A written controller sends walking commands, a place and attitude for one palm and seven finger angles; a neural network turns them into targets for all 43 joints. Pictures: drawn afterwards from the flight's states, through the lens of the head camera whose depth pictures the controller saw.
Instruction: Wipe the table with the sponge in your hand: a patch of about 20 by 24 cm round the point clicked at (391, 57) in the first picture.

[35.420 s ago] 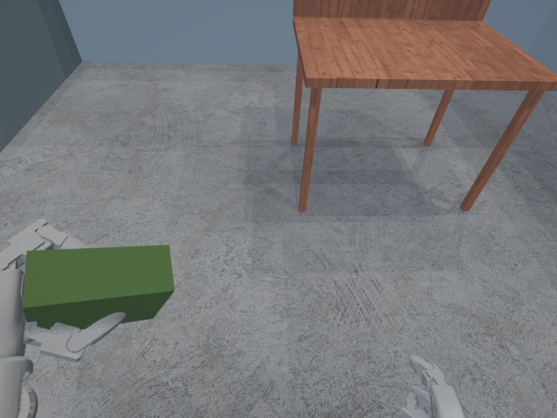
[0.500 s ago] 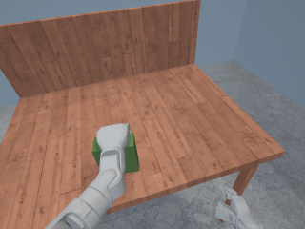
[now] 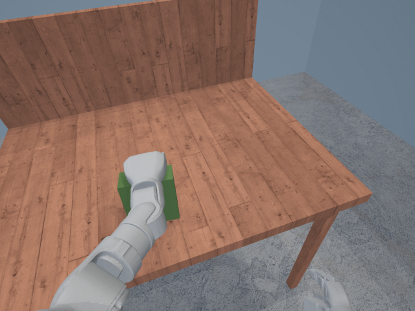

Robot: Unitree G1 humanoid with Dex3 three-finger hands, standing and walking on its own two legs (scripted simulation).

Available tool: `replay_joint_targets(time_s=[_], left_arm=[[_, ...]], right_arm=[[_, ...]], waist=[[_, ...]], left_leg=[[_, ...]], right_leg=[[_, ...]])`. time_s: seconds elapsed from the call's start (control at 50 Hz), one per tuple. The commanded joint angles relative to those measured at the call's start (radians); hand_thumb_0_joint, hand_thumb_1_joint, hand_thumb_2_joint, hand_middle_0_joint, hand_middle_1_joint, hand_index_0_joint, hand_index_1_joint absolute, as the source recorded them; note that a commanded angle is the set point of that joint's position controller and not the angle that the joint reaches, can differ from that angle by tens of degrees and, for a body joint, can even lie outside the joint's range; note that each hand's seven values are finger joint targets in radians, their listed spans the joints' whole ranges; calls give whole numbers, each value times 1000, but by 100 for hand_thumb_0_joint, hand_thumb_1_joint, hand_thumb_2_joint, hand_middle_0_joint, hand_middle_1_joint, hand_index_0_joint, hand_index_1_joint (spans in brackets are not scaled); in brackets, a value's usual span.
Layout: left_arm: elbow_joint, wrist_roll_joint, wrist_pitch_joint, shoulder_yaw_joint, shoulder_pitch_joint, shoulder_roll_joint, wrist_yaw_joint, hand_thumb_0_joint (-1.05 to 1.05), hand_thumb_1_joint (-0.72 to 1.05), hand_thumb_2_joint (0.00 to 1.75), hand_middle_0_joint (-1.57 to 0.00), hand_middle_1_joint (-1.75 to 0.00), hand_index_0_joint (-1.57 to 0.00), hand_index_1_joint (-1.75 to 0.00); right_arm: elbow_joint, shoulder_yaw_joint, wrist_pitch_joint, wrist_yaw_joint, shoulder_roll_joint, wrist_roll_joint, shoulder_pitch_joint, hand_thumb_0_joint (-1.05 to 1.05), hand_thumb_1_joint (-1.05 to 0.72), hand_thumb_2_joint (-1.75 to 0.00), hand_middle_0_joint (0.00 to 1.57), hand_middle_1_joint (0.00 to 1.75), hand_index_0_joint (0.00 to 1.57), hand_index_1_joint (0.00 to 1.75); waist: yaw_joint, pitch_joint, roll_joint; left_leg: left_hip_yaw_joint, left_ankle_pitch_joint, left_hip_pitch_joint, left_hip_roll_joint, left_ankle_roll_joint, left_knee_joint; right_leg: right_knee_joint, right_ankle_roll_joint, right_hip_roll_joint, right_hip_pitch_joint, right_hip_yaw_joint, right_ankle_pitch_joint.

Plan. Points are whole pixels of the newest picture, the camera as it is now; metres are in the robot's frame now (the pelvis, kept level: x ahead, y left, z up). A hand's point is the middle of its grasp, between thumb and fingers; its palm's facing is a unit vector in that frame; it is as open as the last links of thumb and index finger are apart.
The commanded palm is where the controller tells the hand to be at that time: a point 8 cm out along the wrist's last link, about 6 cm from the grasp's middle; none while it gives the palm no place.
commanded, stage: wipe forward along the third lane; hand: left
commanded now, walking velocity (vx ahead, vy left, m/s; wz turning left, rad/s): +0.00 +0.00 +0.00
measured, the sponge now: (152, 202) +0.36 +0.17 -0.01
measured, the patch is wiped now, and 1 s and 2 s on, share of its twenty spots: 0.80 0.85 1.00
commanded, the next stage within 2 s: wipe back along the third lane in 1.12 s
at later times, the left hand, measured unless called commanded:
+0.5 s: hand (152, 170) +0.41 +0.18 +0.05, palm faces -0.07 -0.03 -1.00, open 9.7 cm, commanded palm +0.40 +0.18 +0.08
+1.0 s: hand (149, 156) +0.46 +0.20 +0.05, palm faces -0.11 -0.02 -0.99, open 9.7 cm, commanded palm +0.46 +0.20 +0.08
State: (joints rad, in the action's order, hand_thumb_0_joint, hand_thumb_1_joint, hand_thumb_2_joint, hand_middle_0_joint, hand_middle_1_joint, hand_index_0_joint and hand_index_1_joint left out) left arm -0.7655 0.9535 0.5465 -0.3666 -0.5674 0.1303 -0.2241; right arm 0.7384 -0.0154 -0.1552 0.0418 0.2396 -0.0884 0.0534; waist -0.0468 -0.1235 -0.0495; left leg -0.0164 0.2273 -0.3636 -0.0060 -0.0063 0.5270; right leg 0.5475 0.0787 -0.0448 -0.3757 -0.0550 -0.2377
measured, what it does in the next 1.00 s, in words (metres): stands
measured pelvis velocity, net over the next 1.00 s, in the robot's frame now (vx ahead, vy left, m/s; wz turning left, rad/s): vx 0.00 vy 0.01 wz -0.03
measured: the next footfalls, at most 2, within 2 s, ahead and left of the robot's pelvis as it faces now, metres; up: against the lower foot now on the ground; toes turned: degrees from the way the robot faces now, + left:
none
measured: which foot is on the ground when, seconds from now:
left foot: down 0.00-1.00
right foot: down 0.00-1.00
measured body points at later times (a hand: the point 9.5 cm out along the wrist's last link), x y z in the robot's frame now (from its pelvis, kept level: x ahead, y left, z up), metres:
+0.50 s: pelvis -0.01 -0.01 -0.01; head +0.00 -0.03 +0.44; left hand +0.41 +0.17 +0.10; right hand +0.11 -0.26 -0.13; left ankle +0.03 +0.13 -0.73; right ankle +0.03 -0.07 -0.73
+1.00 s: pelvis +0.00 +0.01 -0.01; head +0.04 -0.01 +0.44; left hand +0.46 +0.19 +0.10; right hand +0.08 -0.26 -0.14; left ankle +0.03 +0.13 -0.73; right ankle +0.03 -0.07 -0.73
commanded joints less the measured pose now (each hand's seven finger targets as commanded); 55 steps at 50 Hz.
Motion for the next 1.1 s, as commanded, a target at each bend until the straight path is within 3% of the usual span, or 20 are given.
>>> replay_joint_targets(time_s=[0.0,0.06,0.08,0.14,0.16,0.2,0.26,0.32,0.36,0.5,0.56,0.62,0.64,0.7,0.76,0.8,0.86,0.94,1.02,1.08], left_arm=[[8,25,-30,52,-343,82,-61,0,10,130,-120,-160,-120,-160],[-31,25,-38,112,-365,147,-71,0,10,130,-120,-160,-120,-160],[-38,22,-42,91,-370,127,-73,0,10,130,-120,-160,-120,-160],[-64,26,-53,101,-390,142,-81,0,10,130,-120,-160,-120,-160],[-66,26,-57,144,-388,183,-84,0,10,130,-120,-160,-120,-160],[-88,32,-65,120,-420,171,-89,0,10,130,-120,-160,-120,-160],[-119,35,-77,186,-460,257,-99,0,10,130,-120,-160,-120,-160],[-155,42,-78,152,-497,240,-102,0,10,130,-120,-160,-120,-160],[-167,37,-84,192,-526,285,-105,0,10,130,-120,-160,-120,-160],[-232,35,-91,199,-547,317,-104,0,10,130,-120,-160,-120,-160],[-241,39,-101,233,-568,363,-103,0,10,130,-120,-160,-120,-160],[-265,44,-107,209,-570,337,-106,0,10,130,-120,-160,-120,-160],[-274,46,-107,232,-572,372,-106,0,10,130,-120,-160,-120,-160],[-285,49,-113,209,-637,358,-107,0,10,130,-120,-160,-120,-160],[-299,49,-115,244,-661,402,-106,0,10,130,-120,-160,-120,-160],[-312,60,-117,223,-658,378,-106,0,10,130,-120,-160,-120,-160],[-324,54,-118,220,-669,348,-106,0,10,130,-120,-160,-120,-160],[-355,65,-118,239,-712,398,-116,0,10,130,-120,-160,-120,-160],[-388,79,-115,232,-748,399,-115,0,10,130,-120,-160,-120,-160],[-393,75,-116,230,-768,385,-117,0,10,130,-120,-160,-120,-160]], right_arm=[[-151,34,44,11,94,0,-138,0,-90,-90,20,30,20,30],[-144,35,43,17,100,3,-125,0,-90,-90,20,30,20,30],[-145,34,44,17,99,4,-113,0,-90,-90,20,30,20,30],[-141,35,48,19,100,5,-97,0,-90,-90,20,30,20,30],[-140,39,49,21,103,5,-93,0,-90,-90,20,30,20,30],[-134,38,55,23,103,6,-72,0,-90,-90,20,30,20,30],[-123,40,63,30,110,9,-53,0,-90,-90,20,30,20,30],[-117,38,72,30,111,8,-35,0,-90,-90,20,30,20,30],[-114,41,78,31,114,7,-22,0,-90,-90,20,30,20,30],[-107,41,93,26,122,8,21,0,-90,-90,20,30,20,30],[-103,43,98,25,127,7,33,0,-90,-90,20,30,20,30],[-97,45,106,19,128,10,58,0,-90,-90,20,30,20,30],[-93,44,106,19,132,10,64,0,-90,-90,20,30,20,30],[-87,43,113,18,132,10,78,0,-90,-90,20,30,20,30],[-80,45,117,17,137,10,93,0,-90,-90,20,30,20,30],[-75,47,120,11,136,13,115,0,-90,-90,20,30,20,30],[-73,49,122,5,132,14,118,0,-90,-90,20,30,20,30],[-59,48,126,8,144,20,144,0,-90,-90,20,30,20,30],[-51,48,127,5,147,23,166,0,-90,-90,20,30,20,30],[-51,52,130,-1,144,25,178,0,-90,-90,20,30,20,30]], waist=[[45,-143,164],[44,-149,178],[53,-147,184],[59,-148,169],[52,-156,190],[69,-141,180],[70,-161,179],[86,-141,146],[87,-178,168],[100,-203,144],[104,-216,140],[115,-210,134],[110,-218,138],[135,-203,122],[134,-237,135],[136,-261,101],[143,-271,109],[158,-264,123],[172,-267,117],[168,-302,71]], left_leg=[[21,48,-10,-27,39,-47],[16,54,-33,-24,39,-47],[22,54,-35,-22,42,-41],[25,63,-54,-21,42,-37],[17,61,-62,-20,41,-40],[23,76,-74,-20,43,-35],[20,79,-101,-16,43,-29],[28,111,-115,-15,41,-24],[21,97,-126,-13,44,-21],[26,91,-151,-8,45,-9],[21,83,-172,-9,45,-5],[27,84,-174,-4,46,3],[26,84,-182,-5,46,1],[27,88,-183,-1,49,3],[21,73,-189,-2,50,3],[26,48,-174,-2,51,9],[24,33,-164,0,52,7],[26,42,-182,2,54,14],[19,27,-181,4,54,19],[16,1,-151,6,54,21]], right_leg=[[-150,-32,46,60,121,-25],[-154,-34,46,62,134,-34],[-152,-40,49,62,129,-26],[-156,-42,53,57,142,-36],[-158,-40,49,66,147,-43],[-158,-45,53,46,143,-62],[-159,-47,56,58,164,-90],[-165,-51,59,20,163,-153],[-158,-52,57,44,163,-133],[-149,-59,61,59,166,-84],[-147,-58,59,68,176,-65],[-142,-60,61,54,173,-37],[-141,-59,59,61,174,-37],[-136,-62,57,31,160,-34],[-127,-62,51,47,153,-2],[-108,-61,49,46,139,62],[-103,-61,43,35,122,96],[-102,-64,43,20,123,90],[-89,-62,37,-3,104,110],[-75,-58,29,-19,88,120]])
